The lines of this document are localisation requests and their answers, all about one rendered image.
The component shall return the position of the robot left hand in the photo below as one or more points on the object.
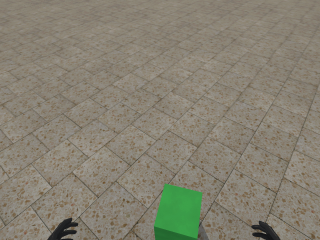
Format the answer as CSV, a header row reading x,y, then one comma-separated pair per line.
x,y
60,231

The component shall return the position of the robot right hand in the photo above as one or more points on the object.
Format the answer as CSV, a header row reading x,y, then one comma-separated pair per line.
x,y
270,233

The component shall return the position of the carton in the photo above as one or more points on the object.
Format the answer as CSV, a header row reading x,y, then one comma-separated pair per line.
x,y
178,214

